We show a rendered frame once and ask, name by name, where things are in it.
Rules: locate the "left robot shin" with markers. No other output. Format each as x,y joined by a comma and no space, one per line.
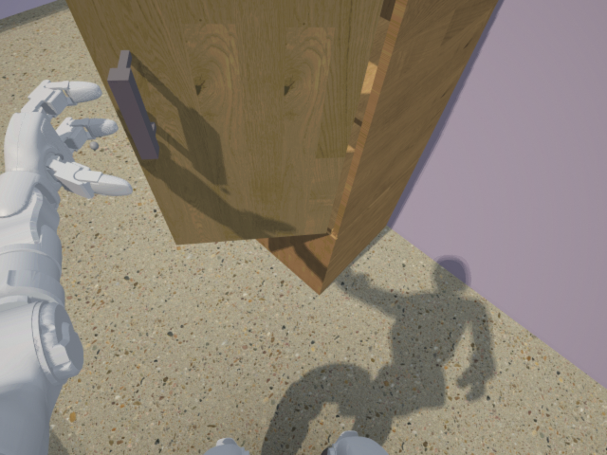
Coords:
225,441

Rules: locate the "robot right thigh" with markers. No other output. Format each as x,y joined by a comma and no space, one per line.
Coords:
356,445

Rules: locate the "robot left upper arm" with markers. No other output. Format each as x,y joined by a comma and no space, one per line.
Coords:
39,351

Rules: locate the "robot left forearm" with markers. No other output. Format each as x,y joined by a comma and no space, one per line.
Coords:
30,249

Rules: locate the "cupboard door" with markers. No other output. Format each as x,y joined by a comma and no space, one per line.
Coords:
254,103

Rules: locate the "left robot hand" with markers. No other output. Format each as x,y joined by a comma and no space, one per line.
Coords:
31,142

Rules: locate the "handle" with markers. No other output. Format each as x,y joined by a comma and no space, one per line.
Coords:
125,90

